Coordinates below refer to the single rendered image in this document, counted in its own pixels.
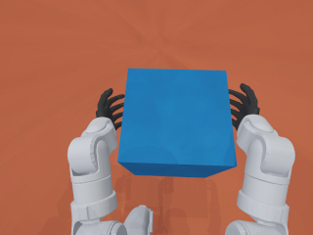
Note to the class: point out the robot left forearm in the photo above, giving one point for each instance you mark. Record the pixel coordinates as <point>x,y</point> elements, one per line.
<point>90,173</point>

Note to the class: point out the left robot hand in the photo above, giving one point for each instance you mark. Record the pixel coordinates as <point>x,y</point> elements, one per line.
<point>105,110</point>

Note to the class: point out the carton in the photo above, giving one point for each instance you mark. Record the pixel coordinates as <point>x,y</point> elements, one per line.
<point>176,123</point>

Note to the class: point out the robot right forearm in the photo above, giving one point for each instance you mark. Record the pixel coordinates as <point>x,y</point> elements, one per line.
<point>269,161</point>

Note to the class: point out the right robot hand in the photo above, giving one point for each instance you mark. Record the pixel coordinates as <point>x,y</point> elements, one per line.
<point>247,107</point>

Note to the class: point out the left robot upper arm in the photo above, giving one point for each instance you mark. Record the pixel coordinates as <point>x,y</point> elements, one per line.
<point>109,227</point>

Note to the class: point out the right robot upper arm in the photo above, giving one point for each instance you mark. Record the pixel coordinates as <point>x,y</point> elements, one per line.
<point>242,227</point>

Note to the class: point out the robot left thigh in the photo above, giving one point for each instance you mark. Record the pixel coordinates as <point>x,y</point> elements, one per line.
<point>140,221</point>

